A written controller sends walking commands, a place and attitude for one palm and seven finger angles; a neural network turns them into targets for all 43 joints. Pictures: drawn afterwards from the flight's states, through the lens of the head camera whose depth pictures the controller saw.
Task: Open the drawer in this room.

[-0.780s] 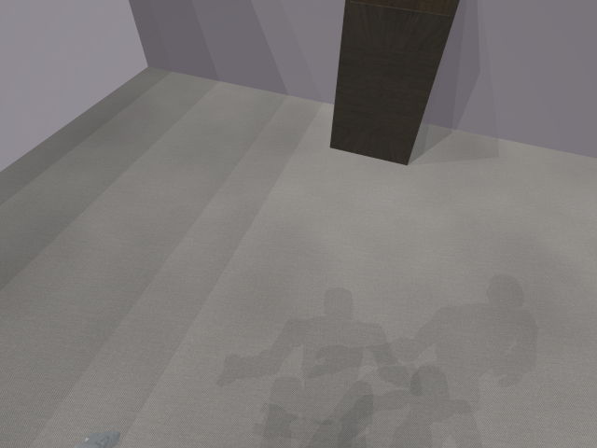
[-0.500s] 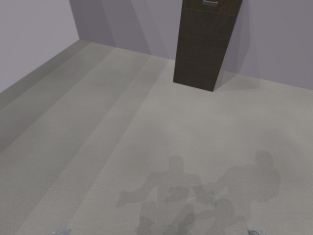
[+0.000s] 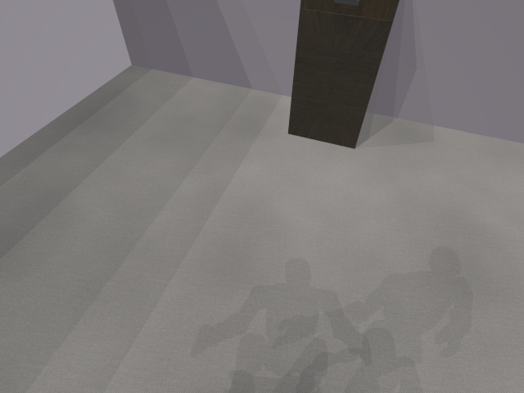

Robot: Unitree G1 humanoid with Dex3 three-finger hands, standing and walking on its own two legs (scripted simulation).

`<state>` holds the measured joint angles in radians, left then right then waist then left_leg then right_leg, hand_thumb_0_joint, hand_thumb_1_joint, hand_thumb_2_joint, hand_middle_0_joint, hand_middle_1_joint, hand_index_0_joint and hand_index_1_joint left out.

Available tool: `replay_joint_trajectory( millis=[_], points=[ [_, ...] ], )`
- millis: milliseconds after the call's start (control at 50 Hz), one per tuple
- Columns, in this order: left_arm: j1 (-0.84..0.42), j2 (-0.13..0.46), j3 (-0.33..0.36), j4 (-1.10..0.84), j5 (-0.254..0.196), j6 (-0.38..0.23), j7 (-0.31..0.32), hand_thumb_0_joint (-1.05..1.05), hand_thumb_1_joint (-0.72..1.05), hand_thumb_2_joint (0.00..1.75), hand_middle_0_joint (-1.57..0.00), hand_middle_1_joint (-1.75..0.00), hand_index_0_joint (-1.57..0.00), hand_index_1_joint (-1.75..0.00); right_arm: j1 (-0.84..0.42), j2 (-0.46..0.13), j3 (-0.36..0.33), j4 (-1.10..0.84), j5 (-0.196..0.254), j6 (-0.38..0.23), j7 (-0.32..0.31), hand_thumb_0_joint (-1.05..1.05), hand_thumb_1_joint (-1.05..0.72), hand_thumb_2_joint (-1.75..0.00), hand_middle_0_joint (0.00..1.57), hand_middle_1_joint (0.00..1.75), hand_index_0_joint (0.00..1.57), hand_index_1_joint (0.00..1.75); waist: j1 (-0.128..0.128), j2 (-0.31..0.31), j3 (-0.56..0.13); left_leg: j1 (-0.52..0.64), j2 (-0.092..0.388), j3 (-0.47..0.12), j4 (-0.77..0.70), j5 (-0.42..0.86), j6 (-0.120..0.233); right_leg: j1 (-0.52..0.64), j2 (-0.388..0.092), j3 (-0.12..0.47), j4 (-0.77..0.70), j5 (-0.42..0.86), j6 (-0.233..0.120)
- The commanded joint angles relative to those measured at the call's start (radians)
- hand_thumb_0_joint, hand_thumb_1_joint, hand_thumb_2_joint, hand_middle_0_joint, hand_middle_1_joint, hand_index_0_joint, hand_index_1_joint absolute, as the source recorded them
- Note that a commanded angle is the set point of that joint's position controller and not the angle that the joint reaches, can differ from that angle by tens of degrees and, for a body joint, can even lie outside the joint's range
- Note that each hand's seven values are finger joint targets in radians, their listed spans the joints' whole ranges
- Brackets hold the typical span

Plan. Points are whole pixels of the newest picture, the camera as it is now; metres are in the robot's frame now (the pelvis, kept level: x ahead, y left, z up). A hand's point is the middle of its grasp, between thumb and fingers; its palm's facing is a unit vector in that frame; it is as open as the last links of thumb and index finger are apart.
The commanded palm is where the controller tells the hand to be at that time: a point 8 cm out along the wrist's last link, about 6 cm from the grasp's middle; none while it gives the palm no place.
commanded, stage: stand and wait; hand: left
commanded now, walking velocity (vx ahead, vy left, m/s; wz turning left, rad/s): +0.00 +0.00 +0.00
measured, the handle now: out of the picture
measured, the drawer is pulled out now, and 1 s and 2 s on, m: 0.00 0.00 0.00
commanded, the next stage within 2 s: turn or walk to find it in 0.12 s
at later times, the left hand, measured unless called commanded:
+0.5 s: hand out of the picture +0.04 +0.22 -0.19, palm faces +0.06 -0.97 -0.24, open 7.4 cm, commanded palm none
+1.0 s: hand out of the picture -0.04 +0.16 -0.17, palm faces +0.21 -0.95 -0.22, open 7.4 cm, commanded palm none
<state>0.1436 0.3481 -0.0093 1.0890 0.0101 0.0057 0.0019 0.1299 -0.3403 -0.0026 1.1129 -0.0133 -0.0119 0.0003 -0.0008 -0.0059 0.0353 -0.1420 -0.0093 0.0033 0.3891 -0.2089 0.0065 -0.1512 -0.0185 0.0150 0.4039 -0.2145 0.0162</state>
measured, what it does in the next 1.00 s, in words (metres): steps on the spot: right foot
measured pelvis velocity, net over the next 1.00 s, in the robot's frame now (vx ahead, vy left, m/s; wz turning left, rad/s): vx -0.03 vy -0.02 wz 0.20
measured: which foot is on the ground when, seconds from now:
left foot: down 0.00-0.80, up 0.82-1.00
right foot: down 0.00-0.50, up 0.52-0.78, down 0.80-1.00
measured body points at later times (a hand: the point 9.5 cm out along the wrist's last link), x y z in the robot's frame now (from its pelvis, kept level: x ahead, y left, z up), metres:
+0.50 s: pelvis -0.01 +0.01 -0.02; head +0.01 +0.02 +0.43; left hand +0.04 +0.27 -0.17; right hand +0.06 -0.25 -0.16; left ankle +0.00 +0.11 -0.74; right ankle +0.01 -0.13 -0.74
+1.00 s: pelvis -0.03 -0.02 -0.01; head -0.02 -0.03 +0.44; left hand -0.05 +0.21 -0.16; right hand +0.05 -0.26 -0.16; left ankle -0.06 +0.11 -0.71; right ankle -0.03 -0.13 -0.74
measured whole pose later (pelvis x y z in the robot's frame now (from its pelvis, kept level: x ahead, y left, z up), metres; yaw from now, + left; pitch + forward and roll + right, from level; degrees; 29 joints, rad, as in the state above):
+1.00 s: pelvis -0.03 -0.02 -0.01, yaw +11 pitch -1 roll +1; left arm 0.28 0.16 0.00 1.02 0.02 0.01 0.03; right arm 0.24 -0.20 -0.05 1.05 -0.01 0.04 -0.01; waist -0.01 0.00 0.03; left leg -0.33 0.00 -0.01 0.79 -0.42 -0.02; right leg -0.17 -0.03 -0.06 0.50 -0.30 -0.02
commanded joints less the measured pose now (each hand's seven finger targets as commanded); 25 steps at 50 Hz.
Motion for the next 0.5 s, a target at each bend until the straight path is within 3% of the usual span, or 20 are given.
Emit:
replay_joint_trajectory(
  millis=[0, 160, 260, 320, 380, 420, 440, 460, 480],
  points=[
    [-0.051, 0.202, 0.041, -0.070, 0.001, -0.027, 0.010, 0.00, 0.90, 0.90, -0.20, -0.30, -0.20, -0.30, -0.061, -0.212, -0.036, -0.069, 0.006, -0.023, -0.011, 0.00, -0.90, -0.90, 0.20, 0.30, 0.20, 0.30, 0.004, -0.004, -0.055, -0.007, 0.124, -0.112, -0.085, 0.065, 0.032, -0.010, -0.096, 0.090, -0.073, 0.046, -0.044],
    [-0.049, 0.194, 0.044, -0.073, 0.001, -0.024, 0.012, 0.00, 0.90, 0.90, -0.20, -0.30, -0.20, -0.30, -0.059, -0.200, -0.035, -0.071, 0.004, -0.018, -0.007, 0.00, -0.90, -0.90, 0.20, 0.30, 0.20, 0.30, 0.004, 0.004, -0.050, -0.027, 0.121, -0.113, -0.062, 0.101, 0.028, -0.014, -0.105, 0.078, -0.054, 0.065, -0.041],
    [0.016, 0.099, 0.034, -0.087, 0.002, 0.007, 0.025, 0.00, 0.90, 0.90, -0.20, -0.30, -0.20, -0.30, 0.003, -0.078, -0.018, -0.091, -0.001, 0.015, -0.002, 0.00, -0.90, -0.90, 0.20, 0.30, 0.20, 0.30, 0.007, -0.028, -0.046, -0.126, 0.095, -0.106, 0.025, 0.098, 0.010, -0.024, -0.138, 0.072, -0.016, 0.037, -0.027],
    [0.037, 0.116, 0.045, -0.119, 0.003, 0.013, 0.029, 0.00, 0.90, 0.90, -0.20, -0.30, -0.20, -0.30, 0.026, -0.069, -0.027, -0.121, -0.002, 0.028, 0.000, 0.00, -0.90, -0.90, 0.20, 0.30, 0.20, 0.30, 0.007, -0.073, -0.065, -0.157, 0.061, -0.084, 0.127, 0.091, 0.002, -0.041, -0.196, 0.097, -0.012, 0.056, -0.059],
    [0.034, 0.129, 0.058, -0.158, 0.007, 0.016, 0.033, 0.00, 0.90, 0.90, -0.20, -0.30, -0.20, -0.30, 0.055, -0.053, -0.042, -0.145, 0.000, 0.040, 0.001, 0.00, -0.90, -0.90, 0.20, 0.30, 0.20, 0.30, -0.003, -0.139, -0.057, -0.160, 0.035, -0.042, 0.259, -0.008, -0.007, -0.102, -0.275, 0.129, -0.029, 0.063, -0.115],
    [0.008, 0.120, 0.061, -0.187, 0.010, 0.018, 0.038, 0.00, 0.90, 0.90, -0.20, -0.30, -0.20, -0.30, 0.098, -0.041, -0.048, -0.152, 0.001, 0.039, 0.004, 0.00, -0.90, -0.90, 0.20, 0.30, 0.20, 0.30, -0.026, -0.118, -0.064, -0.123, 0.049, -0.043, 0.223, -0.011, -0.005, -0.136, -0.276, 0.082, 0.036, 0.089, -0.115],
    [0.008, 0.105, 0.062, -0.200, 0.010, 0.022, 0.036, 0.00, 0.90, 0.90, -0.20, -0.30, -0.20, -0.30, 0.109, -0.044, -0.050, -0.154, -0.002, 0.037, 0.005, 0.00, -0.90, -0.90, 0.20, 0.30, 0.20, 0.30, -0.028, -0.067, -0.058, -0.101, 0.072, -0.080, 0.166, 0.054, 0.009, -0.176, -0.230, 0.026, 0.091, 0.038, -0.081],
    [-0.002, 0.073, 0.060, -0.210, 0.007, 0.028, 0.034, 0.00, 0.90, 0.90, -0.20, -0.30, -0.20, -0.30, 0.119, -0.071, -0.057, -0.160, -0.007, 0.034, 0.007, 0.00, -0.90, -0.90, 0.20, 0.30, 0.20, 0.30, -0.037, 0.080, -0.035, -0.114, 0.129, -0.223, 0.076, 0.103, 0.046, -0.225, -0.133, -0.050, 0.209, -0.078, -0.029],
    [-0.011, 0.034, 0.056, -0.225, 0.002, 0.029, 0.034, 0.00, 0.90, 0.90, -0.20, -0.30, -0.20, -0.30, 0.140, -0.114, -0.067, -0.170, -0.014, 0.027, 0.003, 0.00, -0.90, -0.90, 0.20, 0.30, 0.20, 0.30, -0.045, 0.243, -0.027, -0.120, 0.248, -0.452, -0.072, 0.161, 0.126, -0.266, -0.014, -0.113, 0.395, -0.216, 0.020]
  ],
)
